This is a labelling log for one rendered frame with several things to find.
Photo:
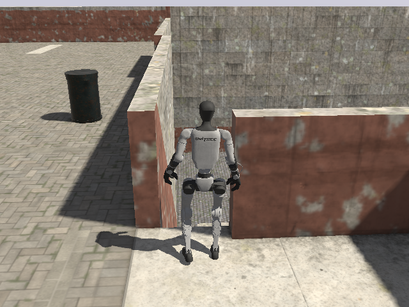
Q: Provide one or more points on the robot right hand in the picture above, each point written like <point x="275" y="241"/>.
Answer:
<point x="233" y="181"/>

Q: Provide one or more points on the robot right thigh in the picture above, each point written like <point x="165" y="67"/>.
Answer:
<point x="219" y="189"/>

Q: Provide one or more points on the robot left forearm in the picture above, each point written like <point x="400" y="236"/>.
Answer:
<point x="172" y="165"/>

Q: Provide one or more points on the right robot upper arm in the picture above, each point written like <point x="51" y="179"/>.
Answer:
<point x="228" y="145"/>

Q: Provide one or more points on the left robot upper arm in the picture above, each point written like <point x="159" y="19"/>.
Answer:
<point x="182" y="142"/>

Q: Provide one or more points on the robot right forearm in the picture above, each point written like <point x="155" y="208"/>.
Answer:
<point x="234" y="170"/>

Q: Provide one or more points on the robot left hand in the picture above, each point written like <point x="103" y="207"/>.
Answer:
<point x="166" y="177"/>

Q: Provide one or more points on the robot torso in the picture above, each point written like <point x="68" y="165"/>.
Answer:
<point x="205" y="154"/>

